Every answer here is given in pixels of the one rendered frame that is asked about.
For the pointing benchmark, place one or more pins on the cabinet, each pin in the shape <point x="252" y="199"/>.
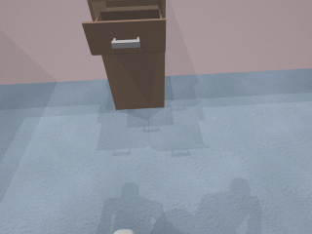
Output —
<point x="136" y="81"/>

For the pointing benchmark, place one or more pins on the drawer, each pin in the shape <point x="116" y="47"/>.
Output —
<point x="147" y="24"/>

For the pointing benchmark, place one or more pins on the handle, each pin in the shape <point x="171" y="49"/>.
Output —
<point x="122" y="44"/>

